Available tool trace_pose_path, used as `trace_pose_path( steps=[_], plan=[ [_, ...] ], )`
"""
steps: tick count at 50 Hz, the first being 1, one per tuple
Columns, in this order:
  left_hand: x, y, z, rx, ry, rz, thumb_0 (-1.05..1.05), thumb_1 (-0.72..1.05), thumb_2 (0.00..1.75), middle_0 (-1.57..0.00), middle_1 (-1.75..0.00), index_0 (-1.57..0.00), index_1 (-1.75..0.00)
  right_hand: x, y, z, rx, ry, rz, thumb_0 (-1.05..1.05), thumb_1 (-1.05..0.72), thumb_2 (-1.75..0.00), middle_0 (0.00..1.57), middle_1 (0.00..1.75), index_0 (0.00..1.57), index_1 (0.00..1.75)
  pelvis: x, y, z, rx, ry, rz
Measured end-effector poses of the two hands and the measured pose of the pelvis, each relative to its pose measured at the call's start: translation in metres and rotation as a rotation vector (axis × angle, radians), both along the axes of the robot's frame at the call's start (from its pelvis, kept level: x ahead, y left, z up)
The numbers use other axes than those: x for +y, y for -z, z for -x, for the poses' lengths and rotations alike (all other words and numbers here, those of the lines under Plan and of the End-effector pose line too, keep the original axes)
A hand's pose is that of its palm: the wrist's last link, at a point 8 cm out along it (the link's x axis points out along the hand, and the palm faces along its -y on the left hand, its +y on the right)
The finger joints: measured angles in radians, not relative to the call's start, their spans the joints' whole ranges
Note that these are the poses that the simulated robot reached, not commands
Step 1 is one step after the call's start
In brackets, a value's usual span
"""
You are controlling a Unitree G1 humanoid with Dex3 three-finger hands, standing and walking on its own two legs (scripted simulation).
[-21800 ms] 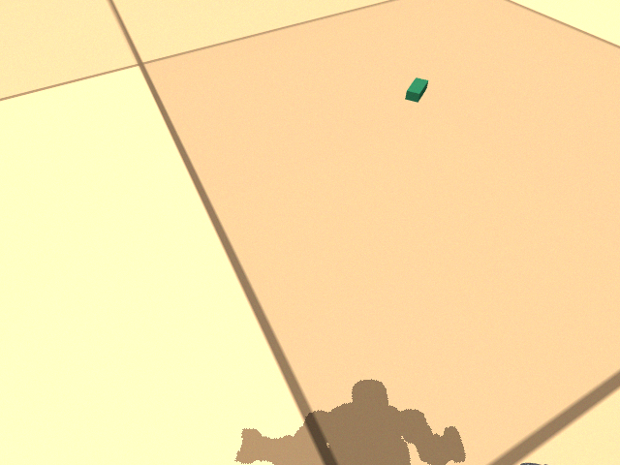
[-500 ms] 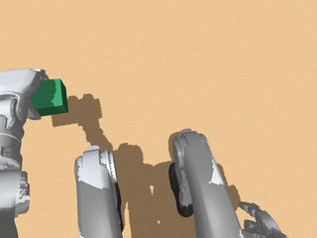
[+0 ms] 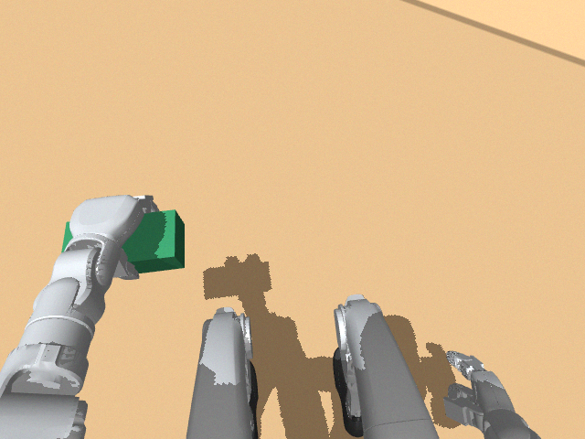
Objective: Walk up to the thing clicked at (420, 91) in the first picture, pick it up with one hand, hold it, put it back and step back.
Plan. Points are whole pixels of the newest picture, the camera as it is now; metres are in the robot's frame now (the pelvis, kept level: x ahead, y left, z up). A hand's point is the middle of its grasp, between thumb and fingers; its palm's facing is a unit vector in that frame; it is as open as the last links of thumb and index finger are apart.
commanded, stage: lift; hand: left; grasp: from above
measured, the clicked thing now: (126, 245) +0.40 +0.26 -0.11
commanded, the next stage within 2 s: hold in 0.74 s
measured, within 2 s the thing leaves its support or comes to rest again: neither
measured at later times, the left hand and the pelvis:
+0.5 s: hand (93, 230) +0.36 +0.22 +0.06, palm faces -0.47 -0.06 -0.88, open 10.6 cm; pelvis +0.04 -0.01 +0.15, yaw +1 degrees
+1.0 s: hand (64, 189) +0.38 +0.22 +0.12, palm faces -0.48 -0.06 -0.87, open 10.5 cm; pelvis +0.07 +0.00 +0.20, yaw +1 degrees
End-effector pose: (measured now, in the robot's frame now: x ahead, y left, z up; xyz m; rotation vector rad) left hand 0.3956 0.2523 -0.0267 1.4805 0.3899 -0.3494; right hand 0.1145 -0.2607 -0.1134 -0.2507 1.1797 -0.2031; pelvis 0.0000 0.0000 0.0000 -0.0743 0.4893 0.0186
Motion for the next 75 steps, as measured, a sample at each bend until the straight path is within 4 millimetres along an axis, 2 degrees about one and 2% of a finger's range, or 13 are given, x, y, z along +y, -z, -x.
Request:
trace_pose_path(
  steps=[6,12,20,31,42,57,75],
  plan=[
    [-0.006,-0.053,0.017,0.004,-0.011,-0.004,-0.01,-0.04,0.48,-0.66,-0.55,-0.67,-0.53,0.002,-0.047,0.000,-0.038,0.027,-0.008,0.01,-0.90,-0.90,0.21,0.30,0.20,0.30,-0.002,-0.048,-0.006,-0.073,0.000,-0.016],
    [-0.010,-0.092,0.028,0.016,-0.025,-0.006,-0.01,-0.05,0.48,-0.67,-0.55,-0.67,-0.53,-0.001,-0.089,0.002,-0.065,0.047,-0.004,0.01,-0.90,-0.90,0.21,0.30,0.20,0.30,-0.003,-0.088,-0.015,-0.136,0.000,-0.027],
    [-0.020,-0.125,0.034,0.028,-0.027,-0.019,-0.01,-0.05,0.48,-0.66,-0.55,-0.67,-0.53,-0.007,-0.129,0.000,-0.077,0.059,0.003,0.01,-0.90,-0.90,0.21,0.30,0.20,0.30,-0.004,-0.128,-0.029,-0.197,0.000,-0.038],
    [-0.029,-0.165,0.024,0.009,-0.055,-0.018,-0.01,-0.05,0.49,-0.66,-0.56,-0.67,-0.53,-0.007,-0.168,-0.010,-0.076,0.067,-0.008,0.01,-0.90,-0.90,0.21,0.30,0.20,0.30,-0.005,-0.168,-0.047,-0.267,0.003,-0.052],
    [-0.028,-0.192,0.018,0.034,-0.061,-0.018,-0.01,-0.05,0.48,-0.67,-0.55,-0.68,-0.53,-0.003,-0.190,-0.033,-0.102,0.070,-0.026,0.01,-0.89,-0.90,0.21,0.30,0.20,0.30,-0.003,-0.192,-0.064,-0.312,0.009,-0.060],
    [-0.028,-0.221,0.008,0.026,-0.037,-0.026,-0.01,-0.05,0.48,-0.67,-0.55,-0.68,-0.53,-0.003,-0.208,-0.063,-0.143,0.061,-0.040,0.01,-0.89,-0.89,0.21,0.30,0.20,0.30,-0.003,-0.208,-0.080,-0.359,0.012,-0.067],
    [-0.032,-0.242,0.016,0.030,-0.012,-0.025,-0.01,-0.06,0.48,-0.68,-0.54,-0.69,-0.52,-0.005,-0.221,-0.076,-0.188,0.054,-0.050,0.01,-0.89,-0.89,0.20,0.30,0.20,0.30,-0.004,-0.216,-0.080,-0.406,0.019,-0.071]
  ],
)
